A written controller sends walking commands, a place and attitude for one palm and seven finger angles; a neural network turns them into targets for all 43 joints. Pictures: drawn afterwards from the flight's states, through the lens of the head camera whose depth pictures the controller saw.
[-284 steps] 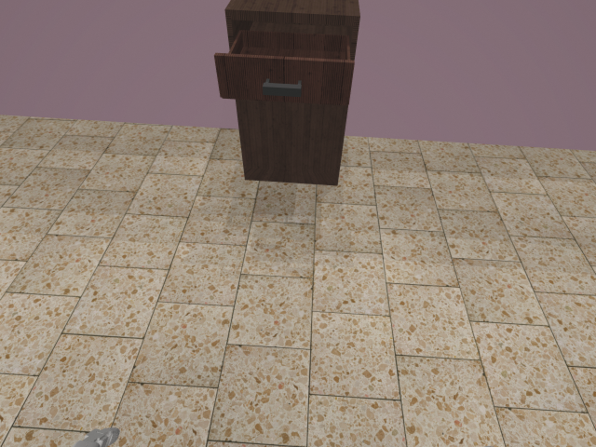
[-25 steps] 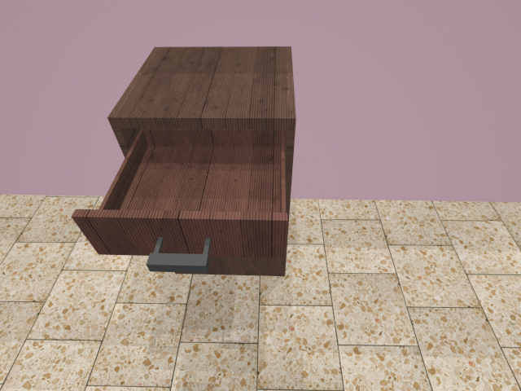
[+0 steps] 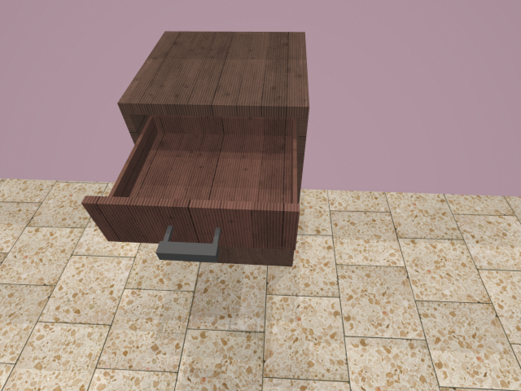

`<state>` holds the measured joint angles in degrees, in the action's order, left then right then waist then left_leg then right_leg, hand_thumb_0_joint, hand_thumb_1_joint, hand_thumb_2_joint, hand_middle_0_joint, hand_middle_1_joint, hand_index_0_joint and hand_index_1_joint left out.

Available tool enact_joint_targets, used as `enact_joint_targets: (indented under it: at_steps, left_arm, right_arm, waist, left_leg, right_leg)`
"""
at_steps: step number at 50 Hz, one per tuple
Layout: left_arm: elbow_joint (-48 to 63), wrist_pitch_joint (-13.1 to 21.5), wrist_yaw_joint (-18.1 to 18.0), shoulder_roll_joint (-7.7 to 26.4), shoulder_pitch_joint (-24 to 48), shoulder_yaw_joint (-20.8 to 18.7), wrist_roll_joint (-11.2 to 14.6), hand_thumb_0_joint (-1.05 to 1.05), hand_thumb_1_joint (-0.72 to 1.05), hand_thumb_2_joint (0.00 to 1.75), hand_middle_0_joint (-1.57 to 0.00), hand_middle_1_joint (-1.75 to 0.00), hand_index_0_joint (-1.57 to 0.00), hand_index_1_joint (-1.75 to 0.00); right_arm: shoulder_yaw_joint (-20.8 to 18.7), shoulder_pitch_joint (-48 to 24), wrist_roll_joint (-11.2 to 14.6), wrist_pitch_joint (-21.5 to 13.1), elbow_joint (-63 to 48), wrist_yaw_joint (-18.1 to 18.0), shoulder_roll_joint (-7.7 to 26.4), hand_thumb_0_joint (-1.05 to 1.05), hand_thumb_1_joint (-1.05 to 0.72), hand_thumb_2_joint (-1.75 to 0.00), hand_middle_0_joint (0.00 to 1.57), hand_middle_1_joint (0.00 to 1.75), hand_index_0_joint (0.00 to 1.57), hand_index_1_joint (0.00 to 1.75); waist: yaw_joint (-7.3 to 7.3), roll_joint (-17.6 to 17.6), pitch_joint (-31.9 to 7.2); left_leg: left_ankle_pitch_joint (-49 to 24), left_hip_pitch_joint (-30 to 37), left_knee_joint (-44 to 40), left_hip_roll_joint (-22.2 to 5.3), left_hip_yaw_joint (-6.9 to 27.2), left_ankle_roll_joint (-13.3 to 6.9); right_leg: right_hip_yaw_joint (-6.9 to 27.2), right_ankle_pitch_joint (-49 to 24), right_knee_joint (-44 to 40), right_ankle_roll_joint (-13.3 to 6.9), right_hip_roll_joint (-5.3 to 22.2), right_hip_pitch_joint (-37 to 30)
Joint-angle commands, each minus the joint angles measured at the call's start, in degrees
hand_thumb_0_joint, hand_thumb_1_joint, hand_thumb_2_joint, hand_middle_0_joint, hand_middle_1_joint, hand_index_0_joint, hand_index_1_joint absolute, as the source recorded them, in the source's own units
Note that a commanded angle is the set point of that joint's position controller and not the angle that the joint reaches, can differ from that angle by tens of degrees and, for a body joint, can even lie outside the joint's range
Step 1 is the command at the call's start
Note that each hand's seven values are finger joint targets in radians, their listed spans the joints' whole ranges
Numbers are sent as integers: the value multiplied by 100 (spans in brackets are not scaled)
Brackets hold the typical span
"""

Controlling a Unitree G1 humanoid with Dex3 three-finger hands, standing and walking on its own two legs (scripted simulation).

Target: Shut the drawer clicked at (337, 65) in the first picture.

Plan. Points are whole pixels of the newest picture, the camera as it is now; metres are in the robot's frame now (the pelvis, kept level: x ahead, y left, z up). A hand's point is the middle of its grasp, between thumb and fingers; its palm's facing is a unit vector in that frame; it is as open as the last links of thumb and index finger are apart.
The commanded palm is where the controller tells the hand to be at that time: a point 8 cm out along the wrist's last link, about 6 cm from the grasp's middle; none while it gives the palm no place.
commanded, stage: look again from close up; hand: left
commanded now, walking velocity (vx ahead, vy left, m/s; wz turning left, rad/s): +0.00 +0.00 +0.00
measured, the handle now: (191, 241) +0.41 +0.17 -0.07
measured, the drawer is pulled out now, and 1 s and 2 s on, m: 0.30 0.30 0.30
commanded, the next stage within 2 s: shuffle to correct the standing spot in 0.36 s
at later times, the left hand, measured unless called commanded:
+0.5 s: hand out of the picture +0.03 +0.25 -0.17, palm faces -0.03 -0.98 -0.20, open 7.3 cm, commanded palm none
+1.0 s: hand out of the picture +0.08 +0.20 -0.17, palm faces -0.03 -0.98 -0.19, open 7.3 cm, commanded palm none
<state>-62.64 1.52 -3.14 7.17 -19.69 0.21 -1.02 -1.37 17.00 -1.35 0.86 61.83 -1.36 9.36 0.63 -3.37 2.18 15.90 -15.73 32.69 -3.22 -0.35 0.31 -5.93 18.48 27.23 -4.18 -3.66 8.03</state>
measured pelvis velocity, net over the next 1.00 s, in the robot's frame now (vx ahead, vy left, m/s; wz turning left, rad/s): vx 0.06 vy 0.03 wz -0.04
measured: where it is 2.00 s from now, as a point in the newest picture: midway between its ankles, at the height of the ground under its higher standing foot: outside the picture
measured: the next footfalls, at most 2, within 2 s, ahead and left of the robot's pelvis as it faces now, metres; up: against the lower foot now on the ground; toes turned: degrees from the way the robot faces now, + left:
right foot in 0.88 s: +0.09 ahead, -0.07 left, +0.00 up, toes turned -10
left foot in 1.14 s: +0.14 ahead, +0.13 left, +0.00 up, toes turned +6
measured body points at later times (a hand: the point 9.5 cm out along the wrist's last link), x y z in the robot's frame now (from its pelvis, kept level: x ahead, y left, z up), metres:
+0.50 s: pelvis +0.01 +0.07 +0.00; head +0.03 +0.08 +0.45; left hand +0.03 +0.30 -0.16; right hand +0.03 -0.16 -0.15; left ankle +0.02 +0.13 -0.73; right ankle -0.04 -0.07 -0.73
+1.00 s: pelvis +0.06 +0.03 +0.00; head +0.08 +0.03 +0.45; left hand +0.08 +0.25 -0.16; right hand +0.00 -0.19 -0.16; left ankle +0.02 +0.13 -0.71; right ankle +0.05 -0.07 -0.73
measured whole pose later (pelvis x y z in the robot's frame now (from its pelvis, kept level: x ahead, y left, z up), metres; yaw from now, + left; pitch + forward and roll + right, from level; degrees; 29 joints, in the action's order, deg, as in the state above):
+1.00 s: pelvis +0.06 +0.03 +0.00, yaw -2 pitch +0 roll -1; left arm -61.5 0.7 -1.9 7.8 -16.9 -1.0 -1.7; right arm -1.2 20.0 -1.4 1.0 65.9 -1.0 8.9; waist 1.3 -1.1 1.5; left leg 28.8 -16.9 46.2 -1.4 -5.0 -2.4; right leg -7.7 17.2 30.2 -2.2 0.8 13.2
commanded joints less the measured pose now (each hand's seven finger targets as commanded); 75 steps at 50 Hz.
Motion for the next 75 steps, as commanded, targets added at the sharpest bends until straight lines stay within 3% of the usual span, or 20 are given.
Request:
enact_joint_targets:
  at_steps: [1, 23, 29, 32, 36, 42, 45, 47, 50, 55, 56, 57, 58, 59, 63, 70, 71, 72, 73, 75]
  left_arm:
    - [344, 81, -25, 716, -82, -99, 2, 0, 90, 90, -20, -30, -20, -30]
    - [288, -103, 33, 752, -14, -66, 12, 0, 90, 90, -20, -30, -20, -30]
    - [223, -229, 131, 624, -27, -36, -76, 0, 90, 90, -20, -30, -20, -30]
    - [316, -243, 186, 631, 104, -63, -104, 0, 90, 90, -20, -30, -20, -30]
    - [401, -189, 265, 528, 205, -100, -64, 0, 90, 90, -20, -30, -20, -30]
    - [227, -158, 283, 365, -220, -149, -58, 0, 90, 90, -20, -30, -20, -30]
    - [15, -59, 155, 861, -689, -208, -44, 0, 90, 90, -20, -30, -20, -30]
    - [32, -47, 91, 1080, -710, -287, -27, 0, 90, 90, -20, -30, -20, -30]
    - [117, 28, 37, 807, -366, -267, -80, 0, 90, 90, -20, -30, -20, -30]
    - [196, -25, 136, 695, 153, -208, 3, 0, 90, 90, -20, -30, -20, -30]
    - [256, -41, 186, 531, 114, -184, 31, 0, 90, 90, -20, -30, -20, -30]
    - [395, -66, 220, 294, 2, -160, 25, 0, 90, 90, -20, -30, -20, -30]
    - [574, -100, 232, 400, 221, -154, -30, 0, 90, 90, -20, -30, -20, -30]
    - [695, -138, 252, 425, 363, -185, -76, 0, 90, 90, -20, -30, -20, -30]
    - [566, -164, 279, 385, 302, -211, -43, 0, 90, 90, -20, -30, -20, -30]
    - [444, -103, 290, 335, -258, -230, -13, 0, 90, 90, -20, -30, -20, -30]
    - [312, -38, 239, 584, -564, -249, -8, 0, 90, 90, -20, -30, -20, -30]
    - [243, 39, 157, 968, -645, -283, -26, 0, 90, 90, -20, -30, -20, -30]
    - [314, 49, 145, 1179, -408, -264, 0, 0, 90, 90, -20, -30, -20, -30]
    - [495, 6, 133, 1118, 225, -235, -70, 0, 90, 90, -20, -30, -20, -30]
  right_arm:
    - [9, 154, 21, -78, -291, -10, 269, 0, -90, -90, 20, 30, 20, 30]
    - [40, -185, 67, -206, -173, -31, 774, 0, -90, -90, 20, 30, 20, 30]
    - [-70, 107, 22, -116, -48, -82, 1018, 0, -90, -90, 20, 30, 20, 30]
    - [-100, 334, -13, -134, -13, -111, 1044, 0, -90, -90, 20, 30, 20, 30]
    - [-92, 353, -25, -193, 4, -125, 962, 0, -90, -90, 20, 30, 20, 30]
    - [-84, 223, -7, -195, 97, -101, 821, 0, -90, -90, 20, 30, 20, 30]
    - [51, 208, 40, -174, -20, -37, 246, 0, -90, -90, 20, 30, 20, 30]
    - [-26, 4, 14, -115, -67, -9, 244, 0, -90, -90, 20, 30, 20, 30]
    - [-66, 52, 9, -167, -93, 51, 172, 0, -90, -90, 20, 30, 20, 30]
    - [22, 1108, -26, -254, 279, 14, -81, 0, -90, -90, 20, 30, 20, 30]
    - [-55, 1466, -40, -293, 380, -21, 211, 0, -90, -90, 20, 30, 20, 30]
    - [-180, 1717, -92, -319, 351, -77, 808, 0, -90, -90, 20, 30, 20, 30]
    - [-243, 1739, -102, -266, 265, -115, 1072, 0, -90, -90, 20, 30, 20, 30]
    - [-257, 1493, -89, -224, 103, -104, 1131, 0, -90, -90, 20, 30, 20, 30]
    - [-169, 595, -54, -379, -88, -136, 712, 0, -90, -90, 20, 30, 20, 30]
    - [-240, 167, -51, -204, -164, -67, 825, 0, -90, -90, 20, 30, 20, 30]
    - [-217, 181, -4, -190, -155, -50, 676, 0, -90, -90, 20, 30, 20, 30]
    - [-116, 350, 63, -159, -207, -26, 242, 0, -90, -90, 20, 30, 20, 30]
    - [-83, 502, 117, -30, -244, -75, 71, 0, -90, -90, 20, 30, 20, 30]
    - [-27, 406, 79, 6, -55, -10, -153, 0, -90, -90, 20, 30, 20, 30]
  waist:
    - [34, 789, 254]
    - [-105, 96, -22]
    - [43, -73, 453]
    - [118, 46, 368]
    - [96, 105, 98]
    - [-161, 197, 192]
    - [-290, 1502, 384]
    - [-334, 1448, 345]
    - [-94, 671, 330]
    - [345, 586, 186]
    - [403, -24, 67]
    - [411, -1190, 61]
    - [468, -1055, 173]
    - [375, -408, 290]
    - [-49, -207, 237]
    - [-248, -150, -238]
    - [-351, 525, -337]
    - [-227, 1822, -594]
    - [-48, 2056, -722]
    - [83, 738, -3]
  left_leg:
    - [-565, 121, -92, -25, 22, -118]
    - [-1521, 716, -1270, -366, 616, -388]
    - [1076, 804, -2232, -977, 1450, -619]
    - [466, 1096, -2208, -1342, 1694, -1023]
    - [-737, 1150, -1935, -1408, 1308, -1216]
    - [469, -125, -1544, -981, 651, -770]
    - [1296, -1345, -50, 267, -439, -272]
    - [1705, -1416, 1672, 178, -525, -230]
    - [1488, -1587, 2444, -87, -237, -247]
    - [-321, 630, -519, 181, -837, -131]
    - [-703, 1091, -885, -170, -227, -243]
    - [-1197, 1498, -1502, -1520, 1709, -815]
    - [-1628, 1404, -1925, -2316, 2630, -1495]
    - [-1177, 982, -1904, -2406, 2498, -1721]
    - [-2763, 672, -1520, -1766, 1046, -1256]
    - [-1960, 41, -264, -1019, -49, -505]
    - [-1736, -200, 382, -658, -202, -269]
    - [40, -675, 1120, -86, -501, 18]
    - [2015, -334, 1692, 29, -277, 124]
    - [1746, -244, 1702, -26, -315, 96]
  right_leg:
    - [1192, -1809, -742, -8, 1309, 492]
    - [597, -680, -311, 393, 907, 220]
    - [283, 683, 632, 405, 651, 1181]
    - [420, 921, 1680, 352, 767, 1807]
    - [425, 823, 1763, 353, 846, 1794]
    - [142, -240, 132, 312, 610, 300]
    - [1781, 544, -1067, -288, 1750, -448]
    - [2473, 1545, -1761, -943, 2360, -39]
    - [1774, -353, -1389, -1046, 2208, -47]
    - [284, -1392, 102, -374, 1239, 841]
    - [111, -973, 994, -128, 884, 1198]
    - [-210, 400, 2153, 241, 454, 2285]
    - [41, 1594, 3363, 280, 439, 2769]
    - [338, 1525, 4129, 227, 670, 2820]
    - [627, 572, 4520, 387, 923, 2765]
    - [-250, -718, 425, 481, 517, 314]
    - [117, -1593, -174, 443, 677, -246]
    - [1556, -3281, -490, 19, 1812, -523]
    - [1904, -3704, -966, -478, 2534, 95]
    - [1357, -3296, -864, -486, 2169, 790]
